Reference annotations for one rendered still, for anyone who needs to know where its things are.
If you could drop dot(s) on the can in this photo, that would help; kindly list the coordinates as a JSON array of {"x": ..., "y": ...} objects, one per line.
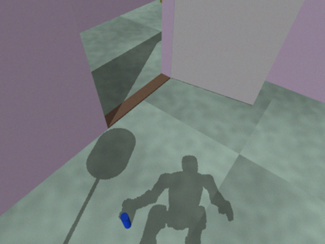
[{"x": 126, "y": 221}]

